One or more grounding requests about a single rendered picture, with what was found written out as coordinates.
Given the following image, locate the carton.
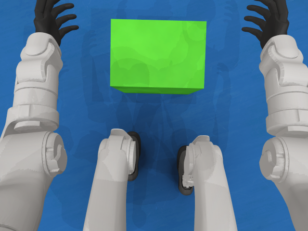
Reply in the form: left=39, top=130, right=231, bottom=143
left=110, top=19, right=206, bottom=94

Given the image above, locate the robot left upper arm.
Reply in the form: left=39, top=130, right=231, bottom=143
left=0, top=131, right=67, bottom=231

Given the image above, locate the left robot foot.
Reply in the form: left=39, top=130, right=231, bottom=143
left=127, top=131, right=141, bottom=181

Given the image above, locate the left robot hand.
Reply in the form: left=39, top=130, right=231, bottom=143
left=34, top=0, right=79, bottom=46

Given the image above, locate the robot left forearm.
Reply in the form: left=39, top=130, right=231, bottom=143
left=0, top=32, right=63, bottom=142

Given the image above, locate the right robot hand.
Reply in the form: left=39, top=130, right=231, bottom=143
left=242, top=0, right=289, bottom=49

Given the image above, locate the robot right upper arm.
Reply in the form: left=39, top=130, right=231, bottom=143
left=259, top=136, right=308, bottom=231

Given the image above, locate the robot right forearm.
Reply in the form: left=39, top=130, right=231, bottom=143
left=259, top=35, right=308, bottom=139

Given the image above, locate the robot right shin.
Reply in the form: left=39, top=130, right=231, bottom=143
left=182, top=135, right=223, bottom=187

